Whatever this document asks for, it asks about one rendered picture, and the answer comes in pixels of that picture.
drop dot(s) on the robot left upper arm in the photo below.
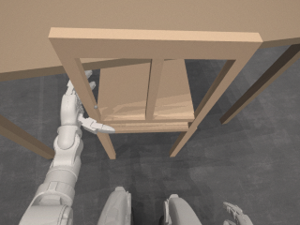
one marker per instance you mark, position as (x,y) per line
(53,214)

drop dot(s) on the right robot shin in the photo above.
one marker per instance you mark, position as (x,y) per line
(172,196)

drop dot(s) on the robot shin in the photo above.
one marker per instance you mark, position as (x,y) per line
(172,196)
(127,219)

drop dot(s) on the left robot forearm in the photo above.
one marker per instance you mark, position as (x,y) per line
(58,186)

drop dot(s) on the chair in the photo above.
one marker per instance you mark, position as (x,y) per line
(155,96)

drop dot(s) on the right robot hand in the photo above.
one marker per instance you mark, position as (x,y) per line
(237,214)

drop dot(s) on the left robot hand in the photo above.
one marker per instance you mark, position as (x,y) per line
(71,106)

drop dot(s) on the table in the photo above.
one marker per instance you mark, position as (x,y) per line
(26,51)

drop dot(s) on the left robot shin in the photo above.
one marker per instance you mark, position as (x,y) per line
(127,219)

